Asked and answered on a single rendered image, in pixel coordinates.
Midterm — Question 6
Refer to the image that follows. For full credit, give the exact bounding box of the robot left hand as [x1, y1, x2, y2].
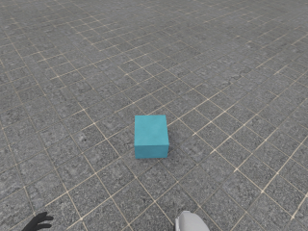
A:
[21, 212, 54, 231]

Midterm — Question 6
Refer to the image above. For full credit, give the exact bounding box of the right robot thigh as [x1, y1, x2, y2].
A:
[175, 213, 210, 231]

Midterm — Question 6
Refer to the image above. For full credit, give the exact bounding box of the carton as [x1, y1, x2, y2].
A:
[134, 115, 169, 159]

